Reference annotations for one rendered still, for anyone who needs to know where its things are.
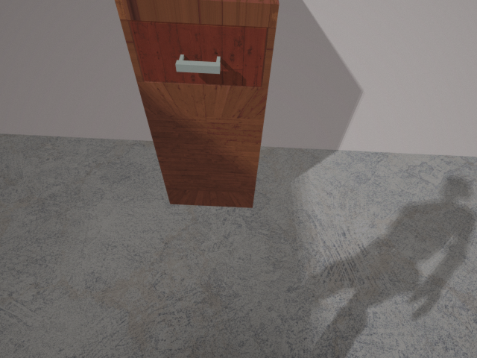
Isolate handle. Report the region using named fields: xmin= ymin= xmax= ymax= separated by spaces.
xmin=175 ymin=54 xmax=221 ymax=74

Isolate cabinet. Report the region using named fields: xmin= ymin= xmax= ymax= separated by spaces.
xmin=115 ymin=0 xmax=279 ymax=208

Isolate drawer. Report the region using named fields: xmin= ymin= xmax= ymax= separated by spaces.
xmin=130 ymin=20 xmax=267 ymax=87

